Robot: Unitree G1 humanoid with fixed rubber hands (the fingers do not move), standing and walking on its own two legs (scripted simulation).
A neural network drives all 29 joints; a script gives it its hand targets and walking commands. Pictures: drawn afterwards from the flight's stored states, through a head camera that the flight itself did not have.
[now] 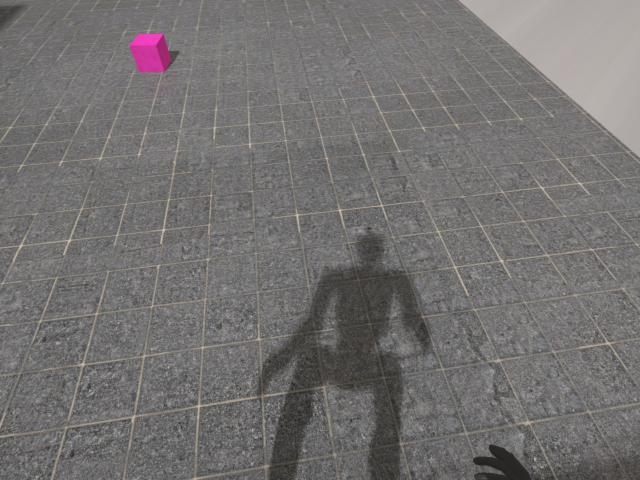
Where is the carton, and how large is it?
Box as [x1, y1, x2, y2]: [129, 34, 170, 71]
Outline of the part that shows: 138,34 129,45 138,70 164,71 170,58 163,34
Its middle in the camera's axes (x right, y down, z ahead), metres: -1.21 -1.32 +2.76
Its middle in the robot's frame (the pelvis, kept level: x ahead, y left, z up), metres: +2.81 +1.39 -0.69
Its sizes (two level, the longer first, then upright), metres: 0.193 0.180 0.184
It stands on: the floor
